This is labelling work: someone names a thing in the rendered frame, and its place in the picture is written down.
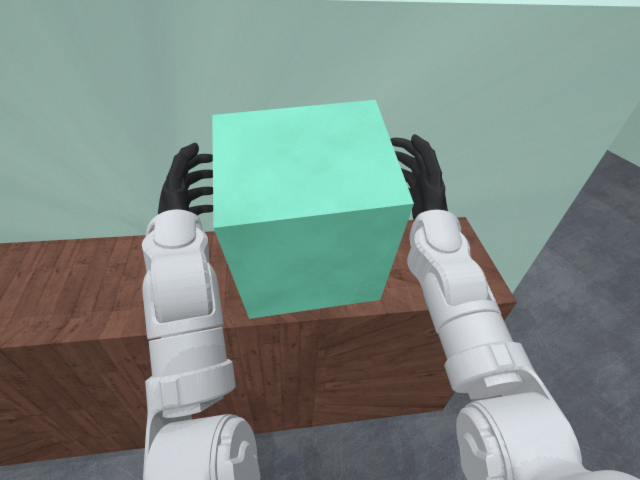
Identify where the carton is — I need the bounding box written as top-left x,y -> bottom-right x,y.
212,100 -> 414,319

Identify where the robot right upper arm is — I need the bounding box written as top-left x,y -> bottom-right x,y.
456,392 -> 640,480

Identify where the pedestal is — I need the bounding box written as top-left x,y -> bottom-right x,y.
0,217 -> 517,466

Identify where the right robot hand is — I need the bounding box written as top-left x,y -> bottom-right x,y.
390,134 -> 448,220

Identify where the left robot hand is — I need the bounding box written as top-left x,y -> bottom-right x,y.
158,143 -> 213,215

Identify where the right robot forearm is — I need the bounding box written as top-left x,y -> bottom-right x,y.
407,210 -> 582,463

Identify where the left robot forearm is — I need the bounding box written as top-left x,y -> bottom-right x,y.
142,210 -> 236,480

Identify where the robot left upper arm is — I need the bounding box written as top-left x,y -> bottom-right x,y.
144,414 -> 260,480

